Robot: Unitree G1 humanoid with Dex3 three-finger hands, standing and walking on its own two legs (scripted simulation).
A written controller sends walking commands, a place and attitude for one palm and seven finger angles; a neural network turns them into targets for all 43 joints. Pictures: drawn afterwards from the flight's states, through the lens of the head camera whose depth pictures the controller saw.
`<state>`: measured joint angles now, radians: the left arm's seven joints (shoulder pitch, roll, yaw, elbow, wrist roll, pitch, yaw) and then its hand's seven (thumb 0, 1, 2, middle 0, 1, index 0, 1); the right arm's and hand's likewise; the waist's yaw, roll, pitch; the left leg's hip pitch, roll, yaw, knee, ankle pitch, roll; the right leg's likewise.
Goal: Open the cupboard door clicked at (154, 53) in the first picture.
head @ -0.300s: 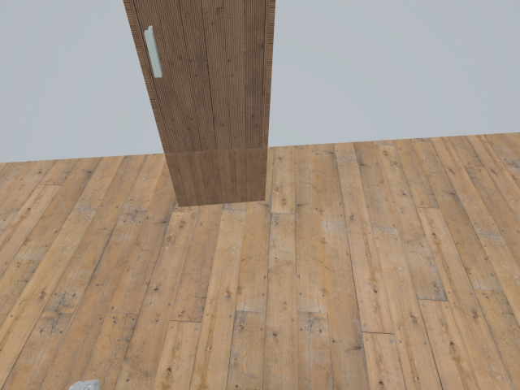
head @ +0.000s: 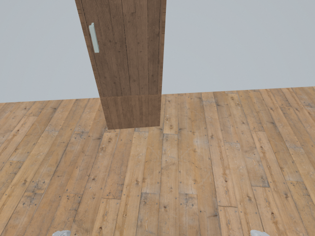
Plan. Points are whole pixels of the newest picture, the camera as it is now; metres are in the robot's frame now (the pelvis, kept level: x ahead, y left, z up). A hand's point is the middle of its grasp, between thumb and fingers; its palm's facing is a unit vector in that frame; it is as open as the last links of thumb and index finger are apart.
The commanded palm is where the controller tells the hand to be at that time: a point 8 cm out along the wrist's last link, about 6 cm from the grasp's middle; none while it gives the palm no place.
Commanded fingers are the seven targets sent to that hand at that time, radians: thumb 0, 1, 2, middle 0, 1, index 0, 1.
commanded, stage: stand and wait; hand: left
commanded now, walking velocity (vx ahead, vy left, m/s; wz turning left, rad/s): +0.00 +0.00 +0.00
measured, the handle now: (94, 37) +1.01 +0.40 +0.03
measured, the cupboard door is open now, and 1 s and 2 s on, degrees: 0 0 0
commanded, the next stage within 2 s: look at it before walking up in 0.74 s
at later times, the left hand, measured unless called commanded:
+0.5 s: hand out of the picture +0.05 +0.24 -0.15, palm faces -0.02 -0.94 -0.34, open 7.4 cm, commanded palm none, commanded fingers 0.00 0.90 0.90 -0.20 -0.30 -0.20 -0.30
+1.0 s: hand out of the picture +0.05 +0.24 -0.15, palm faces -0.03 -0.94 -0.33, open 7.4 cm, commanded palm none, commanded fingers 0.00 0.90 0.90 -0.20 -0.30 -0.20 -0.30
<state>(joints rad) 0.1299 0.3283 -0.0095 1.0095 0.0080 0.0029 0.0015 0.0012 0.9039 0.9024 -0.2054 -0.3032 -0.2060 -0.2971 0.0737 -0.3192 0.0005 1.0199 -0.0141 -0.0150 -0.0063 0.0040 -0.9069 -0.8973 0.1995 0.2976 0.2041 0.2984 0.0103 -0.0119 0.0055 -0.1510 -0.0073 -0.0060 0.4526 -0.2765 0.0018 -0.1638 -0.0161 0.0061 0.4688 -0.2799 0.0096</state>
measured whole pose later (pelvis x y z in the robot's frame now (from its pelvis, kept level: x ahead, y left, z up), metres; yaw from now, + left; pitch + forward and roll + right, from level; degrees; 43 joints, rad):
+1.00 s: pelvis -0.02 -0.01 +0.01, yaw -1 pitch -2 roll +0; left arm 0.15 0.34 -0.01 1.08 0.01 0.00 0.00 0.00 0.90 0.90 -0.20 -0.30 -0.21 -0.30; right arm 0.12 -0.33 0.00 1.12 -0.01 -0.02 0.00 0.00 -0.91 -0.90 0.20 0.30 0.20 0.30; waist 0.00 -0.01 0.03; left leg -0.14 0.01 0.00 0.38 -0.21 -0.02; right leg -0.16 0.01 0.01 0.40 -0.21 -0.01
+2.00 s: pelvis +0.09 +0.05 +0.00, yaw +9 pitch +0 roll +0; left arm 0.30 0.19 0.04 1.07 0.02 0.01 -0.01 0.00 0.91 0.90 -0.20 -0.30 -0.20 -0.30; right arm 0.44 -0.10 -0.01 1.13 -0.01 -0.07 -0.02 0.00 -0.91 -0.90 0.20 0.30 0.20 0.30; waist -0.01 -0.04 0.02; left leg -0.09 -0.03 0.08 0.36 -0.27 0.06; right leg -0.53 -0.10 -0.07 1.05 -0.28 0.03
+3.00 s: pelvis +0.44 +0.12 +0.01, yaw +9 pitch +0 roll +0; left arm 0.25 0.18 0.06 1.07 0.03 0.00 0.00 0.00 0.91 0.90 -0.20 -0.30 -0.20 -0.30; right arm 0.31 -0.14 -0.04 1.10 -0.02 -0.07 -0.03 -0.02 -0.95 -0.90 0.20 0.30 0.20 0.30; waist 0.01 -0.04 0.03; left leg -0.09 0.00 0.20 0.34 -0.24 0.06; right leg -0.52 -0.11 -0.08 0.97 -0.26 0.02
